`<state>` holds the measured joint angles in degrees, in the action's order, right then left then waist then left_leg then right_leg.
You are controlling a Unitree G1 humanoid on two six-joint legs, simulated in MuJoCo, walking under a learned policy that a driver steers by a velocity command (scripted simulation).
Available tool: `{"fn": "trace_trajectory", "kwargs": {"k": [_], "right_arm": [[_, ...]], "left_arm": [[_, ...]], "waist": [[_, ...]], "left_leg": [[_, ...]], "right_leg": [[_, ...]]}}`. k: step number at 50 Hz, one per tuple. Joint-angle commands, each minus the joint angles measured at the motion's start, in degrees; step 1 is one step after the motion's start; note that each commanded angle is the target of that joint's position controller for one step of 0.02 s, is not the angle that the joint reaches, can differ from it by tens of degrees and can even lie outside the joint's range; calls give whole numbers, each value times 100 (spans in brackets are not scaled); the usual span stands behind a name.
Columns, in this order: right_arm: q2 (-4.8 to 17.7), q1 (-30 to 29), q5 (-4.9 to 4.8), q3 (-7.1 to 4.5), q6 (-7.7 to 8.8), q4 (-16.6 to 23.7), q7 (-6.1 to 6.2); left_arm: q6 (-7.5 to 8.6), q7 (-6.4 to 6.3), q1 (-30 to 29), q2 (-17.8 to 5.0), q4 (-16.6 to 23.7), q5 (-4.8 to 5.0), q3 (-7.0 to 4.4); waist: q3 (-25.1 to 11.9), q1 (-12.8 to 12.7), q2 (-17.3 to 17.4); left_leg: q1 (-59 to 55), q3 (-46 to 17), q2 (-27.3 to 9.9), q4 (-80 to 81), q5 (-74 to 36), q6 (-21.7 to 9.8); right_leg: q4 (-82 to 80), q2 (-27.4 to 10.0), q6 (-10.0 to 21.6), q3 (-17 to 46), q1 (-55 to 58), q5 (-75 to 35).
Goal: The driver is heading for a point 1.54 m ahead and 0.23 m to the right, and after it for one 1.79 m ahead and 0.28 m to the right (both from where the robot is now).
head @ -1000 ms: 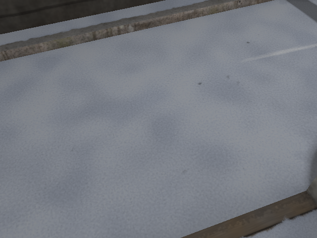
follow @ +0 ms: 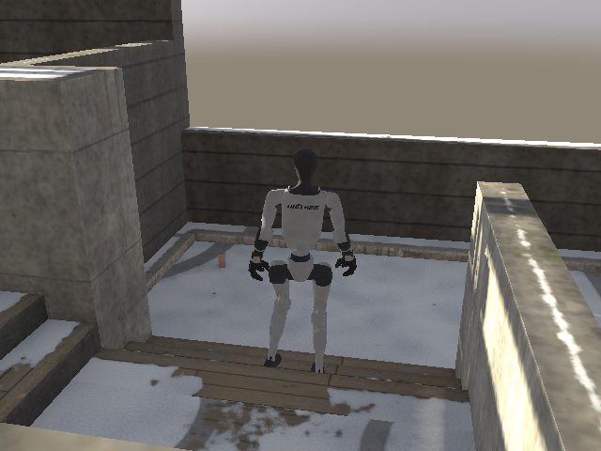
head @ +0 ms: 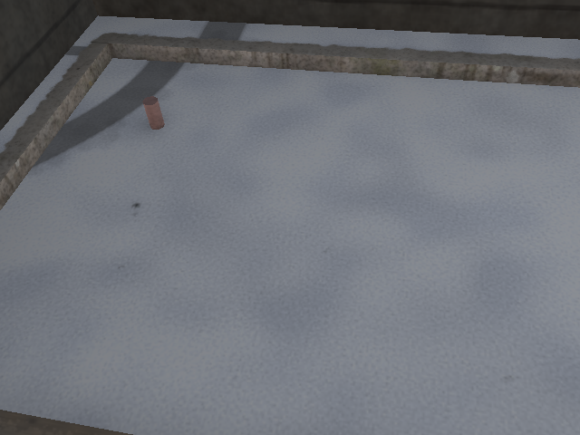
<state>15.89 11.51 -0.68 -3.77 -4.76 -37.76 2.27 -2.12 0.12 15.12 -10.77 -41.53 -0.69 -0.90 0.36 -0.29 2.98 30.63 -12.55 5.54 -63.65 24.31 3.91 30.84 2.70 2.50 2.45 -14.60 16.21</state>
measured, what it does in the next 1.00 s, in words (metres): steps on the spot: left foot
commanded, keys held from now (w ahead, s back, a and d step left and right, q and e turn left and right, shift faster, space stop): no key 0.98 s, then w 0.02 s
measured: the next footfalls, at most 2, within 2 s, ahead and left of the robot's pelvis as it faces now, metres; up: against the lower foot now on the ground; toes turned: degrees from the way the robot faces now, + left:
left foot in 0.16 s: +0.06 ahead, +0.15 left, +0.00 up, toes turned -5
right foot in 1.66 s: +0.34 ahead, -0.12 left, -0.15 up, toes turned -2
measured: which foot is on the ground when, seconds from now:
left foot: up 0.00-0.14, down 0.16-1.00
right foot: down 0.00-1.00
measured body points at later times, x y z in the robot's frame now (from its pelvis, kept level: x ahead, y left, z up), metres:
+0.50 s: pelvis +0.04 +0.02 +0.01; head +0.04 +0.03 +0.46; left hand +0.09 +0.27 -0.13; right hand +0.09 -0.22 -0.13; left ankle +0.02 +0.15 -0.73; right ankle +0.00 -0.10 -0.73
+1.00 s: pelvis +0.04 +0.03 +0.01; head +0.05 +0.03 +0.46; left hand +0.03 +0.26 -0.14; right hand +0.04 -0.21 -0.15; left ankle +0.02 +0.15 -0.73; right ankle +0.00 -0.10 -0.73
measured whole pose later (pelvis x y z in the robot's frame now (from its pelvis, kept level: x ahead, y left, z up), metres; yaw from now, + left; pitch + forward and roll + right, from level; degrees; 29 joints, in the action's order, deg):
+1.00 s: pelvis +0.04 +0.03 +0.01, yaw +0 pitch -1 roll +0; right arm 9.5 16.4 -0.7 -2.9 -2.6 -61.5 3.1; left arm -2.2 -2.7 21.9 -9.7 -55.2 0.2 -1.0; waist 0.7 -0.2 -0.4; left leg 7.8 -4.7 1.1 -21.7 13.3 0.5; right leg 21.5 0.1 -0.6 3.3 -6.0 14.9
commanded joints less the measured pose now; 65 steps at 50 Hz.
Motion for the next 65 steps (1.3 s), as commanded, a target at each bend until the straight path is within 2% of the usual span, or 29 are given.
{"fn": "trace_trajectory", "kwargs": {"k": [1,2,4,5,6,7,8,9,10,11,12,14,15,20,32,48,49,50,52,54,55,57,59,60,61,62,63,64,65], "right_arm": [[-189,60,72,88,54,99,-78],[-346,-15,92,153,96,85,-111],[-184,-7,22,116,167,30,-165],[-109,80,14,90,203,-38,-173],[-86,192,51,75,229,-132,-167],[-44,313,125,71,247,-210,-163],[95,521,194,51,281,-282,-149],[444,492,148,-23,294,-355,-121],[417,464,77,-57,304,-470,-114],[189,473,78,-5,313,-506,-112],[79,466,88,25,315,-598,-104],[-5,539,61,34,329,-754,-81],[27,615,36,20,325,-843,-53],[-25,626,25,12,308,-1129,16],[-20,649,7,-19,307,-1774,39],[-118,789,4,8,239,-2276,96],[-134,814,-6,8,235,-2293,98],[-186,878,-6,19,229,-2334,106],[-125,845,-40,-23,229,-2299,133],[-85,855,-46,-58,300,-2238,131],[-144,819,-50,-50,378,-2195,109],[-357,679,-32,-2,588,-2122,18],[-440,553,-83,39,802,-2059,-69],[-430,648,-104,39,875,-2082,-101],[-424,1065,-132,27,932,-2191,-123],[-296,1552,-125,-22,982,-2387,-143],[-33,2157,-160,-111,1023,-2574,-137],[508,2901,-183,-255,1044,-2722,-167],[497,3089,-81,-227,1101,-2712,-202]], "left_arm": [[-14,-87,-413,-394,361,50,-53],[-36,-76,-265,-469,279,22,-78],[2,-51,-76,-573,233,-26,-94],[29,-39,-78,-542,225,-19,-72],[54,-33,-23,-488,187,12,-42],[92,-25,129,-468,105,47,-26],[156,-12,182,-460,72,67,-17],[218,18,410,-510,118,54,-36],[210,3,413,-569,90,57,-65],[190,-33,307,-621,67,79,-84],[156,-66,299,-508,45,90,-68],[84,-100,412,-423,-29,80,-63],[60,-118,479,-400,-66,88,-68],[11,-177,519,-391,-230,88,-98],[-34,-287,749,-502,-695,93,-146],[24,-293,1123,-374,-1254,96,-99],[29,-297,1159,-338,-1276,87,-88],[31,-302,1236,-296,-1342,88,-78],[28,-345,1208,-419,-1356,151,-138],[69,-376,1184,-551,-1267,192,-193],[119,-379,1267,-571,-1254,213,-205],[203,-379,1488,-764,-1272,273,-279],[232,-384,1542,-933,-1231,311,-348],[235,-370,1382,-927,-1142,313,-348],[267,-353,1019,-918,-1033,331,-340],[331,-337,716,-749,-906,371,-297],[439,-326,534,-498,-827,365,-243],[564,-280,474,-307,-678,318,-202],[701,-246,321,-452,-578,313,-236]], "waist": [[64,72,-1036],[-21,-20,-1139],[49,-76,-1231],[94,-32,-1182],[112,52,-1058],[88,96,-928],[-33,130,-727],[11,-152,-245],[24,-150,98],[35,-54,73],[-3,-73,63],[-20,-70,-31],[-24,-79,19],[-18,-36,-213],[110,-3,-274],[313,5,-286],[319,6,-252],[234,9,-270],[428,18,-362],[830,0,-549],[973,-40,-641],[961,-149,-995],[957,-155,-1180],[993,-61,-1116],[1021,194,-1060],[967,367,-719],[807,526,76],[544,717,1247],[588,699,1126]], "left_leg": [[-366,711,-554,1454,-608,64],[-953,848,-605,1730,-637,37],[-1436,956,-585,2302,-419,-20],[-1594,949,-591,2801,-522,-80],[-1823,940,-572,3382,-813,-138],[-2067,795,-637,3695,-1235,-189],[-2344,506,-878,3758,-1772,-280],[-2324,347,-990,3600,-2266,-439],[-1925,355,-865,3658,-1849,-525],[-1897,361,-815,3835,-1832,-502],[-1949,358,-812,3925,-1932,-454],[-2069,380,-795,3992,-2121,-433],[-2123,392,-780,4011,-2187,-457],[-2260,402,-813,4138,-2575,-529],[-2440,524,-777,4342,-2868,-577],[-2333,666,-669,4454,-2382,-523],[-2328,673,-663,4473,-2329,-519],[-2358,732,-606,4499,-1801,-518],[-2078,952,-358,4297,-74,-592],[-1456,1043,-228,3983,1264,-727],[-1193,1057,-213,3800,1329,-764],[-841,1221,-190,3197,624,-756],[-755,1308,-321,2960,228,-771],[-1112,1313,-346,3187,250,-817],[-1585,1298,-342,3521,212,-859],[-2141,968,-394,3646,109,-894],[-2821,134,-834,3891,-110,-1135],[-3722,-1581,-1839,4393,-682,-1744],[-3985,-2633,-2517,4582,-1298,-2207]], "right_leg": [[-1414,-700,794,949,-154,322],[-1447,-740,849,989,-375,291],[-1495,-940,985,1156,-530,380],[-1459,-1000,994,1228,-494,340],[-1378,-999,908,1260,-449,154],[-1295,-990,762,1294,-404,-252],[-1076,-938,570,1221,-348,-657],[-1025,-712,399,972,-359,-938],[-1005,-553,252,659,-37,-722],[-903,-489,171,553,86,-634],[-879,-456,149,464,152,-722],[-878,-408,112,365,254,-1063],[-914,-423,107,357,284,-1126],[-994,-420,-34,270,457,-1355],[-1140,-439,-209,177,588,-1451],[-1266,-408,-214,115,492,-1221],[-1273,-414,-211,118,488,-1166],[-1308,-362,-212,72,512,-650],[-1244,-208,-101,8,235,1084],[-1269,-296,147,273,-211,2587],[-1328,-446,280,518,-269,2842],[-1583,-959,667,1306,-23,2854],[-1834,-1433,1019,2056,74,2669],[-1762,-1382,1010,2033,-219,2535],[-1471,-1181,880,1743,-553,2214],[-901,-797,684,1258,-926,1646],[423,-264,349,486,-1575,1016],[2050,122,61,-89,-2632,1036],[3161,-53,27,222,-3649,1864]]}}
